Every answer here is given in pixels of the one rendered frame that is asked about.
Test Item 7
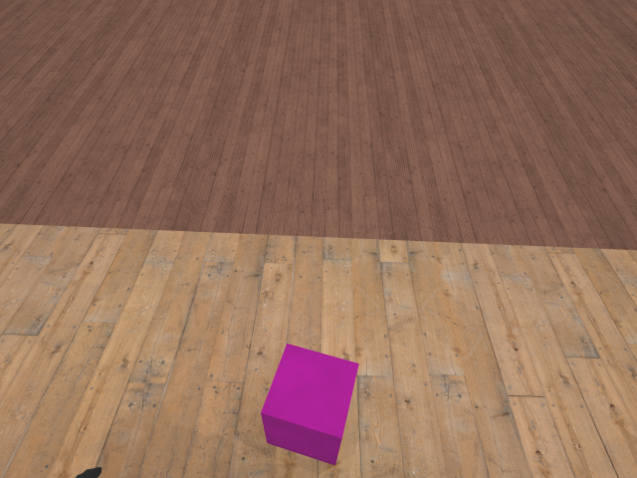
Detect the carton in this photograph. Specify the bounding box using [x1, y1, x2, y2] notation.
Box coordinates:
[261, 344, 359, 465]

